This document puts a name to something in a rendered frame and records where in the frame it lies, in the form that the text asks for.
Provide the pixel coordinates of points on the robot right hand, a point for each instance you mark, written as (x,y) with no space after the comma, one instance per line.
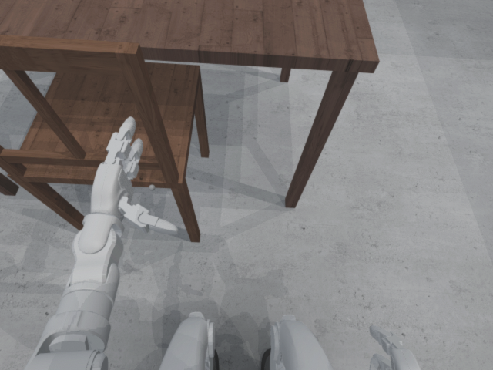
(401,358)

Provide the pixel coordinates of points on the table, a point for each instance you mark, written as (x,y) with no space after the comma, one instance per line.
(332,35)

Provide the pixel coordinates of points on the left robot forearm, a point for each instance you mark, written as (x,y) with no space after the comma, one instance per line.
(81,321)

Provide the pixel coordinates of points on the chair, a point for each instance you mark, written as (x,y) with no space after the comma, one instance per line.
(97,86)

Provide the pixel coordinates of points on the right robot shin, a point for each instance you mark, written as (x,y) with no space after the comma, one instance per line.
(273,365)

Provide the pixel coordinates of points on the robot left hand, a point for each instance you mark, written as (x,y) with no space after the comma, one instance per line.
(113,179)

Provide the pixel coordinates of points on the robot left upper arm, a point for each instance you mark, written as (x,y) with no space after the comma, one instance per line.
(70,360)

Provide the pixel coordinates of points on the robot left thigh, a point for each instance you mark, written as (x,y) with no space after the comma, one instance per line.
(192,344)

